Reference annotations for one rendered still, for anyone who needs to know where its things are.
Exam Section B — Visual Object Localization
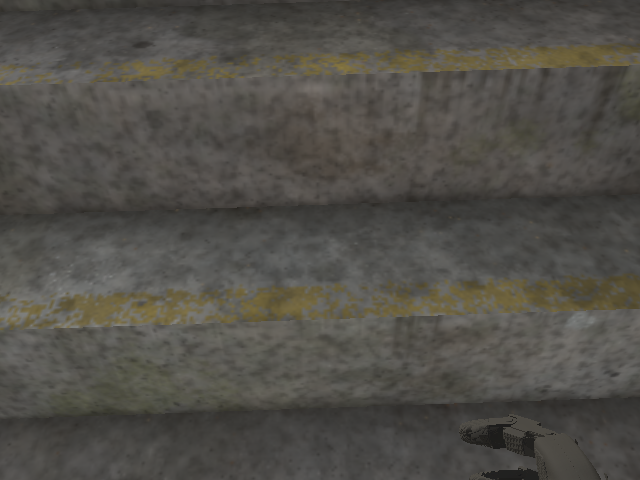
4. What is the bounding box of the robot right hand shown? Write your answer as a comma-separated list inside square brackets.
[459, 414, 608, 480]

